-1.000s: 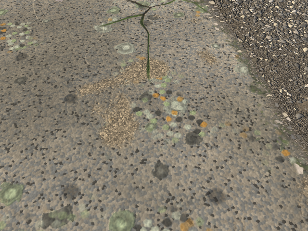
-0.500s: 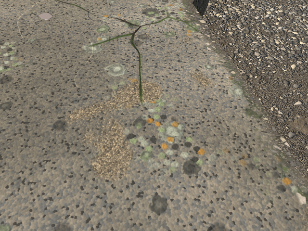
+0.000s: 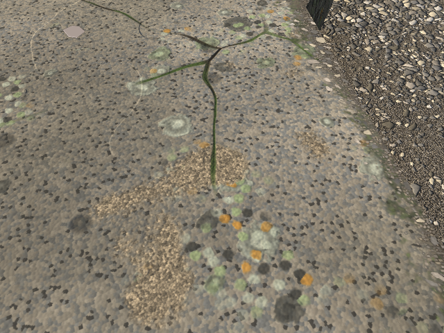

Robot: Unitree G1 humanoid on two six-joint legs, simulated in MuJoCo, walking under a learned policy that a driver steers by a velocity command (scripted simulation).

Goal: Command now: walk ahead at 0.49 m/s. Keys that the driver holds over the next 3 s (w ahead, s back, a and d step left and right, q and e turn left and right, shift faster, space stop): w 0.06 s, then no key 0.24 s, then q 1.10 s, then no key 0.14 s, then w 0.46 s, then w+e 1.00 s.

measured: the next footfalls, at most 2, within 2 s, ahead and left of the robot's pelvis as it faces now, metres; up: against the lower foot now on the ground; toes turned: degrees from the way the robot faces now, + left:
left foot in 0.30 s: +0.34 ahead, +0.14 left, +0.00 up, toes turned +1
right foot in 0.74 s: +0.30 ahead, -0.08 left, +0.00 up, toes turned +13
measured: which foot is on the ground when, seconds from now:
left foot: up 0.00-0.28, down 0.30-0.74, up 0.76-1.00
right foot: down 0.00-0.32, up 0.34-0.72, down 0.74-1.00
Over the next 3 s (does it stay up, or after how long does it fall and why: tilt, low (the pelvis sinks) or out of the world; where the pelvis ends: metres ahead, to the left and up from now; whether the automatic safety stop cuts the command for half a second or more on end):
stays up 0.76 0.41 0.00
